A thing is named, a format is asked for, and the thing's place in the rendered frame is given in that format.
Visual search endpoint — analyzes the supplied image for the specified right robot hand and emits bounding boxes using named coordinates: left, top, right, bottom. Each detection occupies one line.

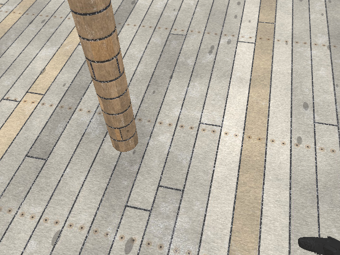
left=298, top=236, right=340, bottom=255

